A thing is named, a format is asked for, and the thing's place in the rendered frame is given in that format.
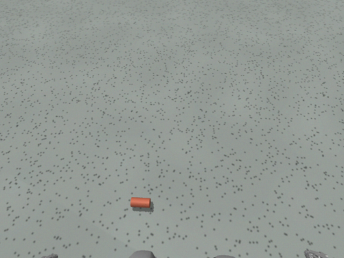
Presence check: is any can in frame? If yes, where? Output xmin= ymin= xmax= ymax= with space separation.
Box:
xmin=131 ymin=197 xmax=151 ymax=208

